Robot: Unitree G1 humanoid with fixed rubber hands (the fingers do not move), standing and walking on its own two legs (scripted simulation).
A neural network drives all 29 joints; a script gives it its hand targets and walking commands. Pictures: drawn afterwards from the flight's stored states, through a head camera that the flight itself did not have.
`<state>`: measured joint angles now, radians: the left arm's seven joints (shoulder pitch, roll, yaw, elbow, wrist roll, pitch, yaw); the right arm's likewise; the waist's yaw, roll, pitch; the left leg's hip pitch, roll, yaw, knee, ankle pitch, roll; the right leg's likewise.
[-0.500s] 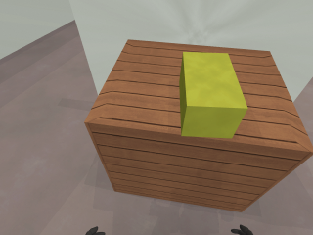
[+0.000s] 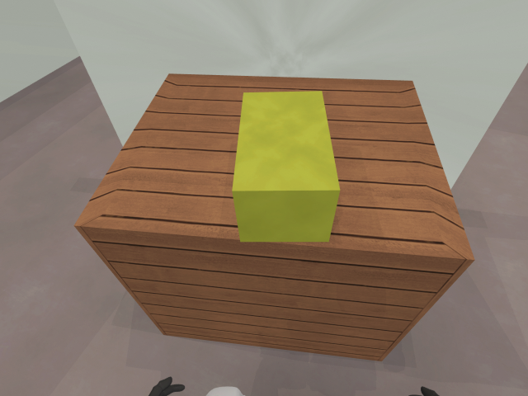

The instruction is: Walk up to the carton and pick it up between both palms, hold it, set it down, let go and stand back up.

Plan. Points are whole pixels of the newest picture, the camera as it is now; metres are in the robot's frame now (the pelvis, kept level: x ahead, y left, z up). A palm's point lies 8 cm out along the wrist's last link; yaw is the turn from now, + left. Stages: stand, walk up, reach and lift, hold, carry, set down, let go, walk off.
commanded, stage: walk up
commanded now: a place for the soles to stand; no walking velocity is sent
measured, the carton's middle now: (283, 162) +0.55 +0.00 +0.01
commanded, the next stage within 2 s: reach and lift in 1.88 s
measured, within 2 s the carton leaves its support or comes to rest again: neither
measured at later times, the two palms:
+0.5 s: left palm out of the picture +0.13 +0.22 -0.11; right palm out of the picture +0.14 -0.21 -0.11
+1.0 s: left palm out of the picture +0.10 +0.24 -0.12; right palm out of the picture +0.10 -0.20 -0.11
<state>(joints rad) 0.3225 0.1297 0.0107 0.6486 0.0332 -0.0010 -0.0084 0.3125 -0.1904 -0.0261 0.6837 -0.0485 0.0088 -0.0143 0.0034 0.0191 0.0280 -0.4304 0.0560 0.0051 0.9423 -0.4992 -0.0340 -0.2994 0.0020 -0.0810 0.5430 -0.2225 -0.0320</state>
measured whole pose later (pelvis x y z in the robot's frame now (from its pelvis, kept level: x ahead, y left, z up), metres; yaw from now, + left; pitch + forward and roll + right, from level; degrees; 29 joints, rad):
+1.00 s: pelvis +0.05 +0.02 +0.01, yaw +1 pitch -2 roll +0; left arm 0.31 0.15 0.00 0.84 0.02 -0.01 0.01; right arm 0.32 -0.14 -0.02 0.84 -0.01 -0.02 0.00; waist 0.01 -0.01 0.02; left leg -0.17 -0.07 0.05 0.42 -0.23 0.08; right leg -0.16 -0.03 -0.06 0.43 -0.24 0.01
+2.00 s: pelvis +0.02 +0.02 -0.02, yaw +1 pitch +6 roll +0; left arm 0.13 0.26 -0.02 0.71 -0.06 0.30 0.04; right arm 0.08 -0.14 -0.12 0.89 -0.07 0.01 0.07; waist 0.02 -0.03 -0.04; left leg -0.50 -0.06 0.07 0.69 -0.30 0.09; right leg -0.48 -0.02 -0.02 0.71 -0.34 0.01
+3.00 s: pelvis +0.04 -0.01 +0.02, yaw -1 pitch -1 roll -1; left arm 0.28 0.26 -0.02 0.24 -0.11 0.13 0.02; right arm 0.30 -0.09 0.03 0.35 0.10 -0.06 -0.05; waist 0.07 -0.04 -0.03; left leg -0.16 0.00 0.07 0.36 -0.19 0.03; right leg -0.12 0.05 0.00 0.31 -0.17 -0.04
